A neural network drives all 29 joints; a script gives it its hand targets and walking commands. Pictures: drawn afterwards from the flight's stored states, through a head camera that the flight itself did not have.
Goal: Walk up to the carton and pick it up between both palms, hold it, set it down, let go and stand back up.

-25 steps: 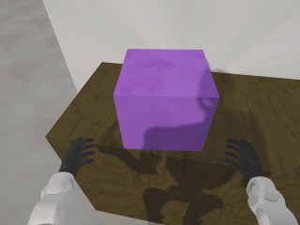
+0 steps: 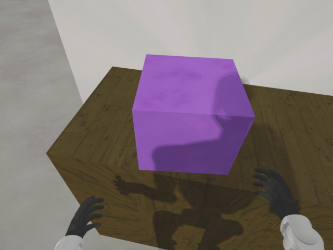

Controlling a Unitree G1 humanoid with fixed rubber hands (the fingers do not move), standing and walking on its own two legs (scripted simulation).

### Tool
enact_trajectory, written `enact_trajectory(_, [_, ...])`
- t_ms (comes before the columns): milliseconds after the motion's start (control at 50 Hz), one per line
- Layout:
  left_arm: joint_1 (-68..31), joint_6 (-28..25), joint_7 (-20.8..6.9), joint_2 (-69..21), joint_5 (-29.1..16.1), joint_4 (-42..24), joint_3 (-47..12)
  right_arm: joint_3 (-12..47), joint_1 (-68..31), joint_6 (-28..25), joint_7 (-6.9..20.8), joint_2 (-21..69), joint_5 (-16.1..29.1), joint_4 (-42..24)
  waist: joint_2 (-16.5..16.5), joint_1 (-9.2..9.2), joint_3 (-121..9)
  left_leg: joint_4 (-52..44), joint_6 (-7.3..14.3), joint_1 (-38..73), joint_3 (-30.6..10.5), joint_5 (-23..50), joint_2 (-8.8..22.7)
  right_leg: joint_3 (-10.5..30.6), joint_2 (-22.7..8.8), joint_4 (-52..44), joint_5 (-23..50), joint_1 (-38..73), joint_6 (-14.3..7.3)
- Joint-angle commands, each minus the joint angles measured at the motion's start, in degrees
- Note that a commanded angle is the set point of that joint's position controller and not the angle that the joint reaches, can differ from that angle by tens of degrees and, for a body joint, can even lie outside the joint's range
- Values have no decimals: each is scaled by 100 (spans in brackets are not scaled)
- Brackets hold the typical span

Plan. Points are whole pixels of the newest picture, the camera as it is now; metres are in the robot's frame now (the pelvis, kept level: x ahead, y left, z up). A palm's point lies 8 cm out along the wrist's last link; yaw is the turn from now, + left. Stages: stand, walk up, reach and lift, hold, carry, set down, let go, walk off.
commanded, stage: set down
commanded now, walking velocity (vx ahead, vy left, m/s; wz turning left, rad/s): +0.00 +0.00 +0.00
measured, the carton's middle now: (186, 113) +0.45 -0.04 +0.10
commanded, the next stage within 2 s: let go in 1.50 s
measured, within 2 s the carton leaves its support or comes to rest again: neither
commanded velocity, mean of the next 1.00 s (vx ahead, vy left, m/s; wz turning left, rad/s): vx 0.00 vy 0.00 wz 0.00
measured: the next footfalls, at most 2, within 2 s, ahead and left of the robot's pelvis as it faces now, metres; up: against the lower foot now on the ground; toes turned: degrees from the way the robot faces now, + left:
left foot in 1.78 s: -0.16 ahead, +0.04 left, +0.00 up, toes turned +16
right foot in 1.84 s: -0.03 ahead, -0.16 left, +0.00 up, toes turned +27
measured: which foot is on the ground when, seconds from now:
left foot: down 0.00-1.00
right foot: down 0.00-1.00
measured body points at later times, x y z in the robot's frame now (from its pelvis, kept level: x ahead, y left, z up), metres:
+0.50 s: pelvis -0.03 -0.01 +0.00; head -0.06 +0.00 +0.45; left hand +0.14 +0.20 -0.07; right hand +0.22 -0.24 +0.04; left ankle -0.04 +0.12 -0.75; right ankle +0.02 -0.11 -0.75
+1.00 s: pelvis -0.06 -0.02 +0.00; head -0.10 +0.00 +0.44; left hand +0.11 +0.20 -0.09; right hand +0.22 -0.24 +0.04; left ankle -0.04 +0.12 -0.75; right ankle +0.02 -0.11 -0.74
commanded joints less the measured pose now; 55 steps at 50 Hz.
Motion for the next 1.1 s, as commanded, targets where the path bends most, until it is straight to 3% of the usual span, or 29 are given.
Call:
enact_trajectory(0, [-421,-478,22,342,59,-570,-31,-5,380,170,21,-404,-302,888,768,-81,241,-354,-206,-775,81,1671,25,147,-113,-81,537,634,-356])
enact_trajectory(80, [-493,-509,21,340,79,-245,-62,8,354,227,18,-309,-460,1381,714,-98,545,-508,-146,-956,73,1163,40,175,-149,-135,85,701,-326])
enact_trajectory(100, [-550,-565,49,441,-10,-614,-22,8,268,207,4,-282,-425,1035,687,-16,421,-560,-118,-1028,81,1081,50,186,-151,-117,75,861,-303])
enact_trajectory(120, [-485,-490,35,279,123,-25,-95,42,276,279,31,-293,-548,1671,800,-59,718,-626,-125,-1132,94,864,68,177,-126,-121,-163,766,-313])
enact_trajectory(180, [-575,-530,28,335,47,-70,-44,-28,72,311,34,-249,-618,1516,698,35,715,-878,1,-1481,74,153,157,191,-133,-87,-461,1069,-271])
enact_trajectory(300, [-727,-641,-40,362,144,815,15,-73,-173,319,-32,-102,-886,2323,668,41,963,-1070,139,-2044,138,-662,165,297,-243,-63,-1003,1265,-232])
enact_trajectory(400, [-733,-933,-21,384,238,984,62,-113,-213,124,-78,-49,-978,2733,935,34,887,-1091,140,-2246,169,-728,184,324,-254,54,-975,1518,-212])
enact_trajectory(580, [-792,-1211,23,368,315,1641,-9,-95,-525,-46,-119,-1,-1191,3587,998,-98,1136,-1129,180,-2832,170,-1318,213,345,-278,239,-1295,1689,-224])
enact_trajectory(620, [-775,-1230,31,354,364,1731,-17,-122,-611,-39,-114,-30,-1219,3733,1137,-105,1196,-1200,198,-3005,142,-1502,247,327,-253,331,-1266,1857,-233])
enact_trajectory(740, [-788,-1222,57,423,402,1929,17,-22,-702,-68,-128,14,-1264,3967,807,-115,1125,-968,136,-2560,259,-1084,94,403,-324,141,-1455,1504,-265])
enact_trajectory(800, [-935,-1229,86,342,398,1971,-32,-42,-873,-87,-120,10,-1262,4043,892,-127,1098,-1142,188,-2793,153,-1614,172,344,-270,290,-1414,1754,-245])
enact_trajectory(900, [-943,-1295,109,286,438,2090,-95,-36,-951,-147,-76,8,-1326,4223,1026,-182,1092,-1253,231,-3257,62,-1769,292,296,-201,479,-1168,2057,-242])
enact_trajectory(1040, [-1050,-1372,125,276,401,2314,-166,-38,-1201,-215,-60,-25,-1298,4341,904,-245,1076,-1197,230,-3325,35,-1905,273,266,-192,519,-1211,2035,-249])
enact_trajectory(1080, [-1107,-1376,165,292,430,2248,-138,-36,-1232,-192,-22,-113,-1287,4333,1029,-244,1141,-1326,277,-3620,-69,-2386,359,271,-149,639,-1254,2243,-228])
